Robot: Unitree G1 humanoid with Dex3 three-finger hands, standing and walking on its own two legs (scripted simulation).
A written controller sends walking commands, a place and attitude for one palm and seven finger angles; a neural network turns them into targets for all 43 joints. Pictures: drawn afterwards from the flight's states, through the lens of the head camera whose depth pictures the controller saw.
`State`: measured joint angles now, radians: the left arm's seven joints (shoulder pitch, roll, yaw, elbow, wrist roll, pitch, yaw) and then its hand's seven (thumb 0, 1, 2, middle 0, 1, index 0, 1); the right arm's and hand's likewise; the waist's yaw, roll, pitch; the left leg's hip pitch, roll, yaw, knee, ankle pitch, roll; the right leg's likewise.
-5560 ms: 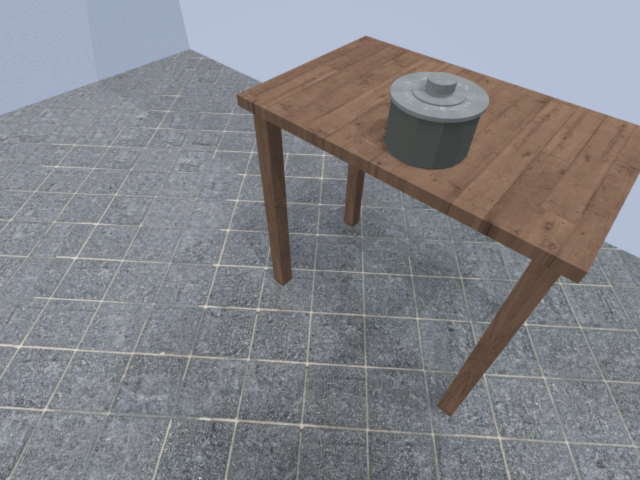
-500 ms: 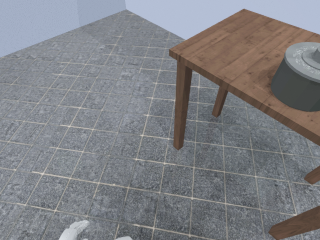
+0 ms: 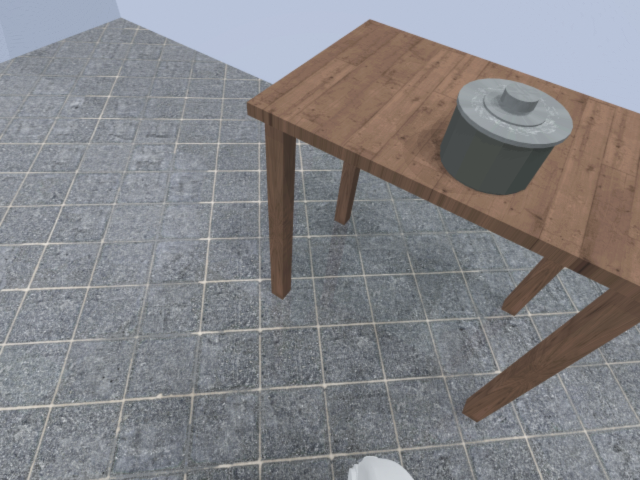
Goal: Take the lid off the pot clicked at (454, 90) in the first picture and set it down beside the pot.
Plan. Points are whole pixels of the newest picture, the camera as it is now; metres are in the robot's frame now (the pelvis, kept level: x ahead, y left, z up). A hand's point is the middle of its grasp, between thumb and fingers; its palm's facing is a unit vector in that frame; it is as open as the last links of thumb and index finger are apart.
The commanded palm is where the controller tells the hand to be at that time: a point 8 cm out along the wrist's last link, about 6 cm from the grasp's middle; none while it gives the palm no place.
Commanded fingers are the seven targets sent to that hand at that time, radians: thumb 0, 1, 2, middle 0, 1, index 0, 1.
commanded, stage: turn to face it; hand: left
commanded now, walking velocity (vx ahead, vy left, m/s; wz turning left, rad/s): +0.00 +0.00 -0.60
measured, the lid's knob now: (520, 97) +0.67 -0.26 +0.15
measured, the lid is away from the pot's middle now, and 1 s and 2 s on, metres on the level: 0.00 0.00 0.00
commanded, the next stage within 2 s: take the last steps up to it in 0.82 s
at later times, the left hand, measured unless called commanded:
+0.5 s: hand out of the picture +0.14 +0.13 -0.15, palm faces -0.26 -0.93 -0.26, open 7.4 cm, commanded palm none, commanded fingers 0.00 0.90 0.90 -0.20 -0.30 -0.20 -0.30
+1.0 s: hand (238, 460) +0.17 +0.12 -0.17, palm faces -0.47 -0.86 -0.21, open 7.4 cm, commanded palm none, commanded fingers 0.00 0.90 0.90 -0.20 -0.30 -0.20 -0.30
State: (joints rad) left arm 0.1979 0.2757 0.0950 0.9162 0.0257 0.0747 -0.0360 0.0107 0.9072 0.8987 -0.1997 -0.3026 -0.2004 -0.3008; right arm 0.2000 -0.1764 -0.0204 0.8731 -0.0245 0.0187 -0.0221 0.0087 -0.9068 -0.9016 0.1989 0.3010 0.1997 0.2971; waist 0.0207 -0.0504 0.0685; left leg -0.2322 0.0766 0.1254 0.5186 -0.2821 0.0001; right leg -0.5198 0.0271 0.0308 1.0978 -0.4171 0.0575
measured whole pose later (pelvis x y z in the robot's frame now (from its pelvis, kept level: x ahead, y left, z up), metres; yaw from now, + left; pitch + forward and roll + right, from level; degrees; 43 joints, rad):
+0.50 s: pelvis -0.01 -0.04 +0.00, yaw -17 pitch +1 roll +1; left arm 0.18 0.21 0.05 0.90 0.02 0.03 -0.01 0.01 0.90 0.90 -0.20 -0.30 -0.20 -0.30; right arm 0.18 -0.25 -0.07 0.91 -0.02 0.05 -0.01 0.01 -0.91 -0.90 0.20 0.30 0.20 0.30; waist 0.00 0.03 0.08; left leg -0.46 0.09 0.03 0.97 -0.40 -0.09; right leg -0.29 0.04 0.03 0.50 -0.22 -0.04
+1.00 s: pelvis +0.01 -0.02 +0.00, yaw -29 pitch +1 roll -1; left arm 0.19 0.22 0.06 0.98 0.02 0.06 -0.01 0.01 0.91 0.90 -0.20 -0.30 -0.20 -0.30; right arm 0.28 -0.16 -0.02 0.97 -0.03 0.01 -0.02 0.01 -0.91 -0.90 0.20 0.30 0.20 0.30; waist -0.02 -0.01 0.06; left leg -0.19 0.09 0.17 0.50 -0.32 0.00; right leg -0.32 -0.02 -0.04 0.73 -0.44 0.03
